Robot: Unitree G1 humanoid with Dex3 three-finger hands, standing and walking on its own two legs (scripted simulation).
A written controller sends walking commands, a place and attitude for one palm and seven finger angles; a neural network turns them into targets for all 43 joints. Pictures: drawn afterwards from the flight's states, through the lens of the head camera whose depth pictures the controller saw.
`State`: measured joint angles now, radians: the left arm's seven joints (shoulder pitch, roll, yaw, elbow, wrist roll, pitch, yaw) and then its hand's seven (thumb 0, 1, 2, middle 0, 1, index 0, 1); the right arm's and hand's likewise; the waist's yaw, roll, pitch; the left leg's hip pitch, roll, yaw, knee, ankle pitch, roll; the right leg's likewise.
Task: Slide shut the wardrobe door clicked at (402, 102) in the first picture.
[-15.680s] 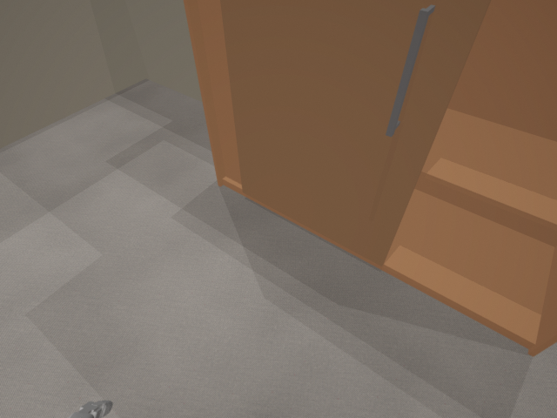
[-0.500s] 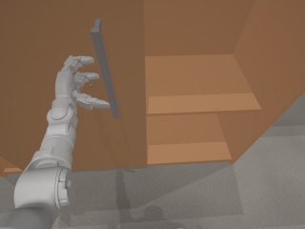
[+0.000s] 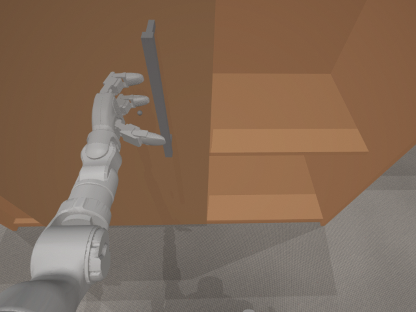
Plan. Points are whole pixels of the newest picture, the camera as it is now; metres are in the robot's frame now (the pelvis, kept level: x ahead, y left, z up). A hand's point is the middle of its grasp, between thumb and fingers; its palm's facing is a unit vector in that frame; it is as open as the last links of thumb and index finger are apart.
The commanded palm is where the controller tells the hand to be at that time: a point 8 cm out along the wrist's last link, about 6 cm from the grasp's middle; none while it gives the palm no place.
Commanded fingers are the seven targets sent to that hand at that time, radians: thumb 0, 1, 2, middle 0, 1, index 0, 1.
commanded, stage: feel for the door with the fingertips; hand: left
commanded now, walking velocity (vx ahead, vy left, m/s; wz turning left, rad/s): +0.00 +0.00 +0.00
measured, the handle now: (161, 102) +0.51 +0.09 +0.10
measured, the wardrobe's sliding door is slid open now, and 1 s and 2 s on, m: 0.57 0.57 0.57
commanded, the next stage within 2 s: slide the fingers in behind the handle in 0.12 s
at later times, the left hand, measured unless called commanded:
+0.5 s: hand (155, 113) +0.46 +0.10 +0.11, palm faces -0.03 -1.00 +0.01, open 13.9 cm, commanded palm +0.44 +0.15 +0.11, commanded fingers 0.00 -0.50 0.30 -0.30 -1.20 -0.30 -1.20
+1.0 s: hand (168, 118) +0.45 +0.07 +0.12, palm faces -0.01 -1.00 -0.01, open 14.0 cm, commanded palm +0.42 +0.12 +0.11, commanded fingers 0.00 -0.50 0.30 -0.30 -1.20 -0.30 -1.20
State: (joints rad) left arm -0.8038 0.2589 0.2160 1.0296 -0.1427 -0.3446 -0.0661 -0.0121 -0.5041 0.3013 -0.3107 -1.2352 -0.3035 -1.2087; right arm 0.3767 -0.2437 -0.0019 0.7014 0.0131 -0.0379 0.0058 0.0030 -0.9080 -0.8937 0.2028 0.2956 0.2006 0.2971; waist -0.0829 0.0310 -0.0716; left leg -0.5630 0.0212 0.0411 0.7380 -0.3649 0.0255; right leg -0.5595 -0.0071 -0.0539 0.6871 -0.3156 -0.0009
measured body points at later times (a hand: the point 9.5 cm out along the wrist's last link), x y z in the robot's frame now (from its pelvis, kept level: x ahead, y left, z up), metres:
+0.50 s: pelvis -0.01 +0.00 +0.00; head +0.05 +0.00 +0.44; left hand +0.46 +0.15 +0.12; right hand +0.02 -0.26 -0.13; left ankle +0.00 +0.10 -0.71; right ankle +0.01 -0.12 -0.71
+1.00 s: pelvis +0.00 -0.01 +0.00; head +0.04 -0.02 +0.45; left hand +0.44 +0.13 +0.12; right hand +0.08 -0.26 -0.12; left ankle +0.00 +0.10 -0.71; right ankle +0.01 -0.12 -0.71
